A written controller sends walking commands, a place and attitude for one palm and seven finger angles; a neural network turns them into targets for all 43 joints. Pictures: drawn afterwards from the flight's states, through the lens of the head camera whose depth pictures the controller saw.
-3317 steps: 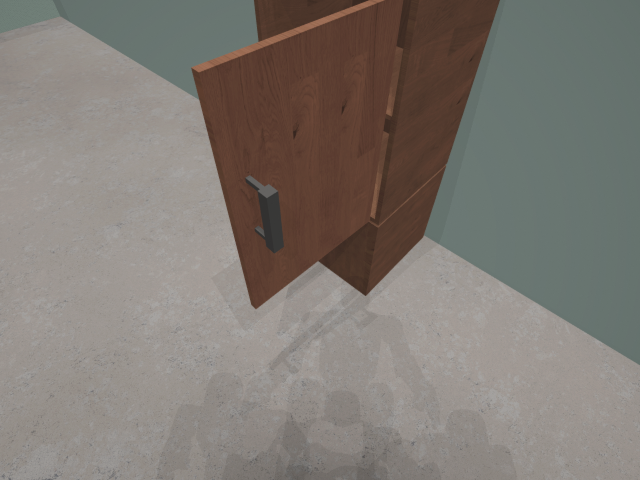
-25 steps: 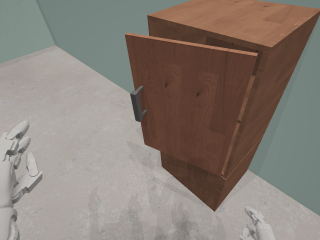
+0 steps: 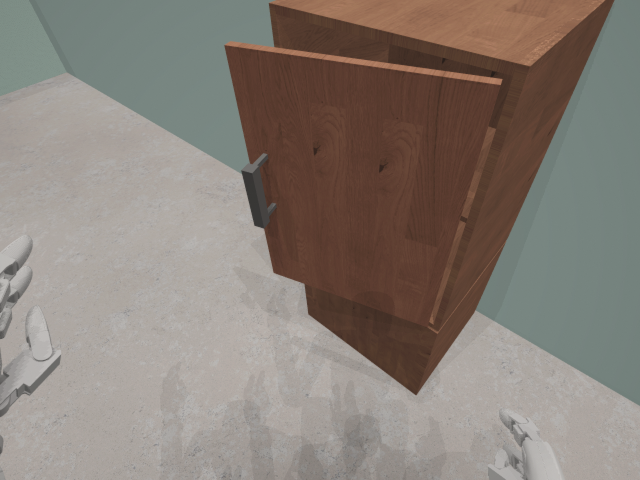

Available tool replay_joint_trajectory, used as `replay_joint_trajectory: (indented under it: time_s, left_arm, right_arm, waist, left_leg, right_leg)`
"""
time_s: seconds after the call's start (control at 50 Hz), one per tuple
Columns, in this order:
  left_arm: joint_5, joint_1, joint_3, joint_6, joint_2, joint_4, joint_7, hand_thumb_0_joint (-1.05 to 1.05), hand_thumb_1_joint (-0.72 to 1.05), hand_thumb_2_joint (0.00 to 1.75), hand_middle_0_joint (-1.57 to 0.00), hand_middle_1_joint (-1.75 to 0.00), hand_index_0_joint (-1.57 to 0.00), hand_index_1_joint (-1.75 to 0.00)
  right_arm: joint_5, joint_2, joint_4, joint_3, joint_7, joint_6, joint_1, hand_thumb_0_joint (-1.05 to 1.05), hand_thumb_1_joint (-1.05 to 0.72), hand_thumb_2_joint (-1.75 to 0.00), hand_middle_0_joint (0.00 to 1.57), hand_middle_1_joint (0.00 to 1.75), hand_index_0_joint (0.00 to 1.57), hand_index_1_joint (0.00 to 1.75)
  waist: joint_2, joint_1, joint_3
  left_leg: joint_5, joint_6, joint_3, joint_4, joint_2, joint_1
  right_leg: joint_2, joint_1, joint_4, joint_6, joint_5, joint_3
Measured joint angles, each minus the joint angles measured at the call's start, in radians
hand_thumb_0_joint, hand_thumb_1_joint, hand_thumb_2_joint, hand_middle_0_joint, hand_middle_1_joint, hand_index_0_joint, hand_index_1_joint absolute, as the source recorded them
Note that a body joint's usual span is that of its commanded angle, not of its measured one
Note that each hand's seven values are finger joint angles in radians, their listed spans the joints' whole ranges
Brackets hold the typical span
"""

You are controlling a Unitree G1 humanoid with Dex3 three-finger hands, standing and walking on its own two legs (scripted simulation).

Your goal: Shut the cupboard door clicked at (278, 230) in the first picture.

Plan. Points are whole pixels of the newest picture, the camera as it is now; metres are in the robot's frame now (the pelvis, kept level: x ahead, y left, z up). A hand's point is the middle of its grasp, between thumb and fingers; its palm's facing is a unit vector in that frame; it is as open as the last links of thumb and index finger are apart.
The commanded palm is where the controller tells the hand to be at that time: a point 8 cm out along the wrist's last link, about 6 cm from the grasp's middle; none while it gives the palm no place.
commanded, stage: step back with the hand held close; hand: left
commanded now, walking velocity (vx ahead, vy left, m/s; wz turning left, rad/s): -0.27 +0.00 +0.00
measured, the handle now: (262, 191) +0.64 +0.17 -0.02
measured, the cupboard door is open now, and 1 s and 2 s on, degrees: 17 17 17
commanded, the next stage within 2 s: stop stepping back and stand still in 1.60 s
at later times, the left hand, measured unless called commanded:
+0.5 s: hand out of the picture +0.13 +0.27 +0.16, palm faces +0.47 -0.75 -0.46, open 7.4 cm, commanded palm +0.07 +0.30 +0.18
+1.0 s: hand out of the picture +0.07 +0.27 +0.16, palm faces +0.51 -0.72 -0.47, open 7.4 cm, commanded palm +0.00 +0.30 +0.18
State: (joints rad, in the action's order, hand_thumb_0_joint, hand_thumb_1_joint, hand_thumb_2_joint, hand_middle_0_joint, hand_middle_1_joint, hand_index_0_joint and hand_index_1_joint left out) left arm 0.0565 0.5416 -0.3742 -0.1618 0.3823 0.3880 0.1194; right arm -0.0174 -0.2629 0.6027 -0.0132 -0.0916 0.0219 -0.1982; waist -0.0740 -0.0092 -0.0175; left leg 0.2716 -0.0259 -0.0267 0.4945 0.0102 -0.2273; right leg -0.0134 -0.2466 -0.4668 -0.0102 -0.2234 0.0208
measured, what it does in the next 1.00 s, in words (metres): shifts its weight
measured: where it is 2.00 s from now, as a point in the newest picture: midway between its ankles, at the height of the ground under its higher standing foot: outside the picture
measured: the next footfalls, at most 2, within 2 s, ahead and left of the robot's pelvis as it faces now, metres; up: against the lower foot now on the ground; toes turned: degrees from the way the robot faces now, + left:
right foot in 1.38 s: -0.28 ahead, -0.10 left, +0.00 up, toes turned +0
left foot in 1.84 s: -0.23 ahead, +0.13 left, +0.00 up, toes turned +1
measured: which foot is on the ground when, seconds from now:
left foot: down 0.00-1.00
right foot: down 0.00-1.00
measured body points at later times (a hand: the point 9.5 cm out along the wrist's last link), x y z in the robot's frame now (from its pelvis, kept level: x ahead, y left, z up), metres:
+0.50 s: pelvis -0.07 +0.00 -0.02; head -0.07 +0.01 +0.43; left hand +0.10 +0.31 +0.18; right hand +0.09 -0.24 -0.09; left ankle -0.01 +0.10 -0.74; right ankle +0.01 -0.13 -0.74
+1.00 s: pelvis -0.12 -0.01 -0.03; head -0.11 +0.00 +0.42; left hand +0.03 +0.30 +0.19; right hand +0.06 -0.24 -0.10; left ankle -0.01 +0.10 -0.73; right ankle -0.03 -0.13 -0.74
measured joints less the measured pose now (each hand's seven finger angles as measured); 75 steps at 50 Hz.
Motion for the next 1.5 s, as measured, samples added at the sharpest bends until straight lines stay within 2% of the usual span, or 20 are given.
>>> replay_joint_trajectory:
  time_s: [0.2, 0.42, 0.58, 0.72, 0.82, 0.86, 0.92, 1.0, 1.06, 1.1, 1.14, 1.16, 1.22, 1.26, 1.3, 1.34, 1.38, 1.4, 1.46, 1.5]
  left_arm:
    - [-0.002, -0.002, -0.045, -0.001, 0.051, 0.048, 0.017, 0.02, 0.88, 0.89, -0.22, -0.30, -0.22, -0.30]
    - [-0.038, -0.019, -0.054, -0.051, 0.020, 0.054, 0.031, 0.02, 0.88, 0.89, -0.22, -0.30, -0.22, -0.30]
    - [-0.046, -0.039, -0.063, -0.081, 0.016, 0.075, 0.044, 0.02, 0.88, 0.89, -0.21, -0.30, -0.21, -0.30]
    - [-0.039, -0.023, -0.061, -0.096, 0.043, 0.096, 0.055, 0.01, 0.88, 0.89, -0.22, -0.30, -0.22, -0.30]
    - [-0.052, -0.018, -0.088, -0.101, 0.082, 0.097, 0.047, 0.01, 0.88, 0.89, -0.22, -0.30, -0.22, -0.30]
    - [-0.052, -0.015, -0.107, -0.108, 0.086, 0.099, 0.041, 0.01, 0.88, 0.89, -0.22, -0.30, -0.22, -0.30]
    - [-0.047, -0.015, -0.126, -0.114, 0.071, 0.105, 0.035, 0.01, 0.88, 0.89, -0.22, -0.30, -0.22, -0.30]
    - [-0.045, -0.033, -0.092, -0.107, 0.029, 0.121, 0.033, 0.02, 0.88, 0.89, -0.22, -0.30, -0.22, -0.30]
    - [-0.041, -0.046, -0.050, -0.095, 0.015, 0.135, 0.043, 0.01, 0.88, 0.89, -0.22, -0.30, -0.22, -0.30]
    - [-0.039, -0.040, -0.038, -0.091, 0.023, 0.144, 0.049, 0.01, 0.88, 0.89, -0.22, -0.30, -0.22, -0.30]
    - [-0.035, -0.037, -0.044, -0.089, 0.042, 0.151, 0.052, 0.01, 0.88, 0.89, -0.22, -0.30, -0.22, -0.30]
    - [-0.036, -0.038, -0.053, -0.091, 0.050, 0.152, 0.052, 0.01, 0.88, 0.89, -0.22, -0.30, -0.22, -0.30]
    - [-0.032, -0.042, -0.086, -0.089, 0.084, 0.142, 0.043, 0.01, 0.88, 0.89, -0.22, -0.30, -0.22, -0.30]
    - [-0.016, -0.027, -0.106, -0.089, 0.096, 0.138, 0.045, 0.01, 0.88, 0.89, -0.22, -0.30, -0.22, -0.30]
    - [-0.001, -0.002, -0.118, -0.086, 0.081, 0.137, 0.051, 0.01, 0.88, 0.89, -0.22, -0.30, -0.22, -0.30]
    - [0.010, 0.010, -0.113, -0.082, 0.056, 0.137, 0.054, 0.01, 0.88, 0.89, -0.21, -0.30, -0.21, -0.30]
    - [0.009, -0.002, -0.103, -0.080, 0.042, 0.142, 0.054, 0.02, 0.89, 0.90, -0.21, -0.30, -0.21, -0.30]
    - [0.005, -0.023, -0.089, -0.083, 0.030, 0.137, 0.053, 0.02, 0.89, 0.90, -0.21, -0.30, -0.21, -0.30]
    - [-0.008, -0.100, -0.015, -0.076, -0.004, 0.115, 0.044, 0.02, 0.89, 0.90, -0.21, -0.30, -0.21, -0.30]
    - [-0.009, -0.104, -0.004, -0.069, 0.016, 0.130, 0.031, 0.02, 0.89, 0.90, -0.21, -0.30, -0.21, -0.30]
  right_arm:
    - [-0.002, 0.021, -0.047, 0.010, -0.013, -0.024, -0.004, 0.01, -0.91, -0.90, 0.20, 0.30, 0.20, 0.30]
    - [0.002, 0.031, -0.044, 0.028, -0.007, 0.018, -0.039, 0.01, -0.90, -0.90, 0.20, 0.30, 0.20, 0.30]
    - [0.011, 0.029, -0.019, 0.024, 0.000, 0.050, -0.057, 0.01, -0.90, -0.89, 0.20, 0.30, 0.20, 0.30]
    - [0.012, 0.024, -0.009, 0.017, 0.007, 0.044, -0.046, 0.01, -0.90, -0.90, 0.20, 0.30, 0.20, 0.30]
    - [0.008, 0.031, -0.025, 0.011, 0.000, 0.060, -0.062, 0.01, -0.90, -0.90, 0.20, 0.30, 0.20, 0.30]
    - [0.007, 0.037, -0.020, 0.009, 0.000, 0.067, -0.064, 0.01, -0.90, -0.90, 0.20, 0.30, 0.20, 0.30]
    - [0.012, 0.042, -0.010, 0.011, 0.003, 0.080, -0.043, 0.01, -0.90, -0.90, 0.20, 0.30, 0.20, 0.30]
    - [0.019, 0.046, 0.006, 0.010, 0.012, 0.084, -0.022, 0.01, -0.90, -0.90, 0.20, 0.30, 0.20, 0.30]
    - [0.022, 0.047, 0.019, 0.006, 0.023, 0.063, -0.004, 0.01, -0.90, -0.89, 0.20, 0.30, 0.20, 0.30]
    - [0.021, 0.049, 0.022, 0.005, 0.026, 0.045, 0.001, 0.01, -0.90, -0.89, 0.20, 0.30, 0.20, 0.30]
    - [0.018, 0.051, 0.010, 0.006, 0.021, 0.035, 0.003, 0.01, -0.90, -0.89, 0.20, 0.30, 0.20, 0.30]
    - [0.017, 0.051, 0.001, 0.007, 0.015, 0.036, 0.004, 0.01, -0.90, -0.89, 0.20, 0.30, 0.20, 0.30]
    - [0.017, 0.065, -0.003, -0.007, 0.006, 0.062, -0.005, 0.01, -0.90, -0.90, 0.20, 0.30, 0.20, 0.30]
    - [0.013, 0.082, 0.017, -0.012, 0.016, 0.078, -0.012, 0.01, -0.90, -0.90, 0.20, 0.30, 0.20, 0.30]
    - [0.016, 0.090, 0.030, -0.005, 0.022, 0.092, -0.015, 0.01, -0.90, -0.90, 0.20, 0.30, 0.20, 0.30]
    - [0.022, 0.096, 0.037, 0.010, 0.027, 0.105, -0.008, 0.01, -0.90, -0.90, 0.20, 0.30, 0.20, 0.30]
    - [0.031, 0.105, 0.033, 0.026, 0.033, 0.112, 0.012, 0.01, -0.90, -0.90, 0.20, 0.30, 0.20, 0.30]
    - [0.035, 0.105, 0.036, 0.030, 0.034, 0.113, 0.029, 0.01, -0.90, -0.90, 0.20, 0.30, 0.20, 0.30]
    - [0.028, 0.101, 0.068, 0.031, 0.025, 0.102, 0.056, 0.01, -0.90, -0.89, 0.20, 0.30, 0.20, 0.30]
    - [0.021, 0.103, 0.067, 0.035, 0.016, 0.087, 0.046, 0.01, -0.90, -0.89, 0.21, 0.30, 0.20, 0.30]
  waist:
    - [0.042, 0.008, 0.009]
    - [0.060, 0.007, 0.009]
    - [0.071, 0.008, 0.015]
    - [0.083, 0.028, 0.016]
    - [0.073, 0.056, 0.025]
    - [0.071, 0.049, 0.022]
    - [0.068, 0.025, 0.038]
    - [0.080, 0.004, 0.034]
    - [0.098, 0.006, 0.025]
    - [0.109, 0.013, 0.012]
    - [0.115, 0.027, 0.011]
    - [0.106, 0.032, 0.018]
    - [0.055, 0.050, 0.028]
    - [0.049, 0.033, 0.010]
    - [0.047, 0.007, -0.018]
    - [0.054, -0.018, -0.036]
    - [0.083, -0.041, -0.041]
    - [0.084, -0.051, -0.033]
    - [0.065, -0.044, 0.000]
    - [0.069, -0.020, -0.010]
  left_leg:
    - [-0.018, -0.020, -0.022, 0.042, 0.015, -0.061]
    - [-0.010, -0.021, -0.004, 0.147, 0.000, -0.155]
    - [0.033, -0.014, 0.002, 0.197, -0.011, -0.194]
    - [-0.001, -0.014, 0.002, 0.167, -0.004, -0.222]
    - [-0.074, -0.025, 0.015, 0.177, -0.014, -0.250]
    - [-0.063, -0.020, 0.018, 0.197, -0.020, -0.267]
    - [-0.060, -0.014, 0.012, 0.215, -0.033, -0.277]
    - [0.062, -0.005, 0.002, 0.238, -0.021, -0.297]
    - [0.129, 0.021, 0.003, 0.243, 0.004, -0.305]
    - [0.133, 0.024, 0.007, 0.226, 0.010, -0.276]
    - [0.038, 0.008, 0.002, 0.171, 0.009, -0.273]
    - [-0.018, -0.004, 0.000, 0.158, -0.002, -0.278]
    - [-0.170, -0.031, 0.009, 0.119, -0.062, -0.288]
    - [-0.178, -0.021, 0.003, 0.095, -0.081, -0.288]
    - [-0.194, -0.014, -0.017, 0.062, -0.097, -0.290]
    - [-0.225, -0.009, -0.047, 0.023, -0.109, -0.294]
    - [-0.251, 0.002, -0.090, 0.001, -0.110, -0.313]
    - [-0.257, 0.010, -0.104, 0.006, -0.118, -0.327]
    - [-0.210, 0.043, -0.078, 0.001, -0.113, -0.305]
    - [-0.280, 0.040, -0.069, -0.016, -0.103, -0.262]
  right_leg:
    - [-0.016, -0.072, -0.055, -0.016, 0.017, -0.022]
    - [-0.004, -0.141, -0.117, -0.009, 0.030, -0.001]
    - [0.004, -0.168, -0.139, 0.003, 0.041, 0.008]
    - [0.001, -0.189, -0.097, 0.000, 0.086, 0.004]
    - [0.043, -0.184, -0.172, -0.013, 0.019, -0.041]
    - [0.059, -0.172, -0.190, -0.014, -0.022, -0.063]
    - [0.070, -0.186, -0.209, -0.004, -0.013, -0.070]
    - [0.055, -0.202, -0.209, -0.002, -0.001, -0.075]
    - [0.029, -0.206, -0.177, -0.006, 0.028, -0.076]
    - [0.017, -0.210, -0.153, -0.012, 0.049, -0.076]
    - [0.011, -0.220, -0.142, -0.014, 0.051, -0.072]
    - [0.024, -0.231, -0.167, -0.015, 0.013, -0.073]
    - [0.097, -0.234, -0.399, -0.011, -0.134, -0.061]
    - [0.110, -0.184, -0.460, -0.002, -0.205, -0.041]
    - [0.099, -0.100, -0.398, 0.004, -0.242, -0.015]
    - [0.082, -0.005, -0.256, 0.011, -0.245, -0.003]
    - [0.054, 0.073, -0.086, 0.036, -0.205, -0.028]
    - [0.054, 0.075, -0.048, 0.034, -0.202, -0.046]
    - [0.067, 0.068, -0.064, 0.011, -0.167, -0.059]
    - [0.070, 0.064, -0.077, 0.002, -0.159, -0.071]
